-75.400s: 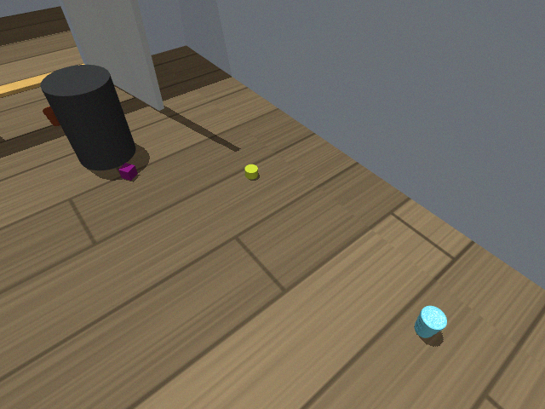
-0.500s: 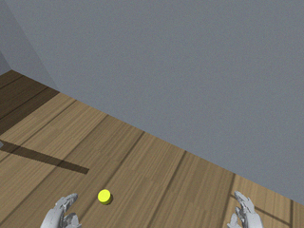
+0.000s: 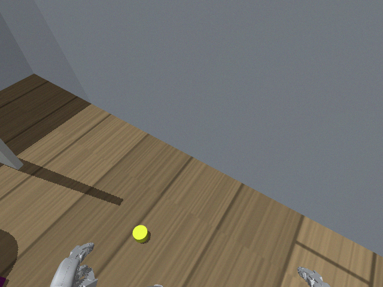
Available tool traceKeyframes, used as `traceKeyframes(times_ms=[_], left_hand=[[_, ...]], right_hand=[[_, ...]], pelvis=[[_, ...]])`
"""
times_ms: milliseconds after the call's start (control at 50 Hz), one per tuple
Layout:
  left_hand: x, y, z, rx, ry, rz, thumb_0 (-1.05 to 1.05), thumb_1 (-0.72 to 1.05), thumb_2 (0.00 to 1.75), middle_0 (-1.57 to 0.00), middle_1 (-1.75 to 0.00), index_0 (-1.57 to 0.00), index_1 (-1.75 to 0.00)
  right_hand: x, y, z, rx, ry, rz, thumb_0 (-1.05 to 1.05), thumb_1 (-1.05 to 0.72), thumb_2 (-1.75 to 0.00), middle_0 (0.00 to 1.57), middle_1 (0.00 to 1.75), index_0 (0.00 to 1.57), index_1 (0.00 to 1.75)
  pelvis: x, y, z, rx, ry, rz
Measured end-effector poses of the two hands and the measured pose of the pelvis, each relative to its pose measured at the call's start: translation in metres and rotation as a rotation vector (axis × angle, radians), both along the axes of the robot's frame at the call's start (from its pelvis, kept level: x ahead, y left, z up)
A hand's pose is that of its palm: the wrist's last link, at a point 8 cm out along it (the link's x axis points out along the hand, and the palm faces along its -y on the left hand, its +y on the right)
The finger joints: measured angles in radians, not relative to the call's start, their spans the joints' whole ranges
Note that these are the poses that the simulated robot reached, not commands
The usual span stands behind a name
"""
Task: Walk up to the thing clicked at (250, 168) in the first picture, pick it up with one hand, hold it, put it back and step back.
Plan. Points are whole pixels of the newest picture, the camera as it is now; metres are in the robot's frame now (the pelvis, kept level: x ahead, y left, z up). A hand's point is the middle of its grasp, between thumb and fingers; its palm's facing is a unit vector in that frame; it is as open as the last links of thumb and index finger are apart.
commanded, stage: stand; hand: left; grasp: from above
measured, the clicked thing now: (140, 233) +0.47 +0.26 -0.71
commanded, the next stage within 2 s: none
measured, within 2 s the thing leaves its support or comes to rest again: neither
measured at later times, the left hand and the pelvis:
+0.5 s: hand out of the picture +0.04 +0.25 -0.12, palm faces +0.04 -0.95 -0.32, open 7.4 cm; pelvis -0.01 +0.01 +0.04, yaw +0 degrees
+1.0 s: hand out of the picture +0.02 +0.23 -0.12, palm faces +0.02 -0.94 -0.34, open 7.4 cm; pelvis -0.02 -0.01 +0.05, yaw +0 degrees
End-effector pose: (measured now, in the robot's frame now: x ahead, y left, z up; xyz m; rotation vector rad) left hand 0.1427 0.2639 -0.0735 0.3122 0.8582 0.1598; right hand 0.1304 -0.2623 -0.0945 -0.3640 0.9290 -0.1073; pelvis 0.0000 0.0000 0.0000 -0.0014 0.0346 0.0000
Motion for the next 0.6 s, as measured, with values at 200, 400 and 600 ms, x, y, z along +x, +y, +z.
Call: traceKeyframes(times_ms=[200, 400, 600], left_hand=[[-0.06, 0.024, -0.018, -0.001, 0.212, 0.097, 0.01, 0.91, 0.9, -0.21, -0.3, -0.2, -0.3], [-0.099, 0.026, -0.018, -0.033, 0.321, 0.14, 0.01, 0.91, 0.9, -0.21, -0.3, -0.2, -0.3], [-0.125, 0.029, -0.009, -0.008, 0.377, 0.159, 0.01, 0.91, 0.9, -0.21, -0.3, -0.2, -0.3]], right_hand=[[-0.041, -0.012, 0.007, -0.007, 0.142, -0.111, 0.01, -0.9, -0.9, 0.2, 0.3, 0.2, 0.3], [-0.065, 0.005, 0.01, 0.024, 0.214, -0.143, 0.01, -0.9, -0.9, 0.2, 0.3, 0.2, 0.3], [-0.077, 0.002, 0.01, 0.051, 0.239, -0.159, 0.01, -0.9, -0.9, 0.2, 0.3, 0.2, 0.3]], pelvis=[[0.003, 0.008, 0.019, -0.005, -0.061, 0.0], [-0.003, 0.015, 0.035, -0.007, -0.106, -0.001], [-0.012, 0.011, 0.043, -0.002, -0.126, 0.003]])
